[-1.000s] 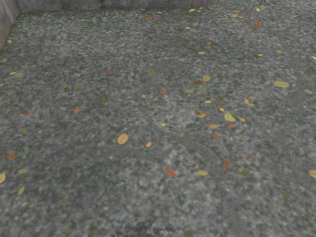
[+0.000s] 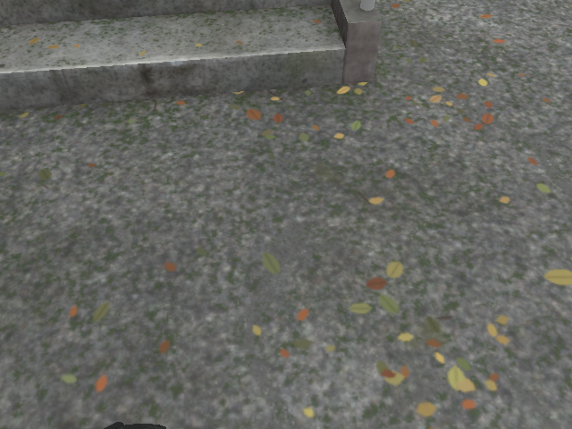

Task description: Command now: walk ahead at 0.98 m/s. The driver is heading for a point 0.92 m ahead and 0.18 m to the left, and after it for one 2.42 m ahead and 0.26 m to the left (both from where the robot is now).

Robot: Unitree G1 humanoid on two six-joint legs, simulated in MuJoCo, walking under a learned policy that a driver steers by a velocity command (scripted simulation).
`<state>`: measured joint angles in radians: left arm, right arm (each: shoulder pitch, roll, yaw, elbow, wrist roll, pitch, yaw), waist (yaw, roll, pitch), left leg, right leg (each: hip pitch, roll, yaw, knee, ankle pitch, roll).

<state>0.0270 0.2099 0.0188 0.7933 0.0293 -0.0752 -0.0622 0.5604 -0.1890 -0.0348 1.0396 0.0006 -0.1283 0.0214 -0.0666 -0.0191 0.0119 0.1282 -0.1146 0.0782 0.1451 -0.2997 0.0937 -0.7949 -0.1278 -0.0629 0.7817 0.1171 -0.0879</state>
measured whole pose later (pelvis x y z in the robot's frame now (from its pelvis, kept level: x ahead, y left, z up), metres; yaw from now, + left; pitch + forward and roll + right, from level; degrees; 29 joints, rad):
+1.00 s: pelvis +0.95 +0.07 -0.02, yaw +31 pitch +2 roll -1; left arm -0.09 0.23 0.00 0.57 0.01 -0.15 0.02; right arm 0.46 -0.27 -0.07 0.87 0.03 -0.03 -0.05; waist -0.10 -0.04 0.06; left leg -0.11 -0.21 -0.25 0.77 -0.50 0.07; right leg -0.53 0.06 0.09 0.40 0.24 0.01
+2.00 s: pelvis +1.17 +0.05 +0.01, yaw -15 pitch +3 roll +1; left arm 0.40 0.29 0.04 0.72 0.01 -0.03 -0.03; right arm 0.22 -0.32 -0.06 0.70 -0.06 -0.03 0.06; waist 0.01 0.05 -0.04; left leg -0.63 0.09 0.02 1.02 -0.19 -0.04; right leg -0.05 0.07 0.05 0.33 -0.33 -0.08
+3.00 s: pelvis +1.50 -0.09 -0.03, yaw +30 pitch +1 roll -3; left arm 0.08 0.25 0.04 0.58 0.03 0.05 0.05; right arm 0.22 -0.30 -0.07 0.57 0.01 0.10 0.04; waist -0.05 -0.03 0.04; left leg -0.41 -0.01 0.08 0.84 -0.47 0.10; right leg -0.43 -0.22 -0.16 0.88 -0.51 0.09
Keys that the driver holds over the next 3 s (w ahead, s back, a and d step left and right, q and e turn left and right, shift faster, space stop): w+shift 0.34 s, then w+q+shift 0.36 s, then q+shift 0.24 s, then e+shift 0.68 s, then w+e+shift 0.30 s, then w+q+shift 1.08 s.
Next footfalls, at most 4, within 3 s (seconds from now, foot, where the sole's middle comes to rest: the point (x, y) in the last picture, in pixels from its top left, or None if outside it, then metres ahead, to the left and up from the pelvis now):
0.14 right None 0.36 -0.08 -0.77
0.62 left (250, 309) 0.81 0.07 -0.77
1.00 right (244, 199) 1.20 0.09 -0.77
1.34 left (189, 229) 1.09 0.25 -0.77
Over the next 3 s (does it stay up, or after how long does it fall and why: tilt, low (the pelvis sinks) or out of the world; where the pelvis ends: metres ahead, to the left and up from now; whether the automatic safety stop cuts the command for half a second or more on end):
stays up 1.50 -0.09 -0.03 its command is cut before an obstacle after 2.4 s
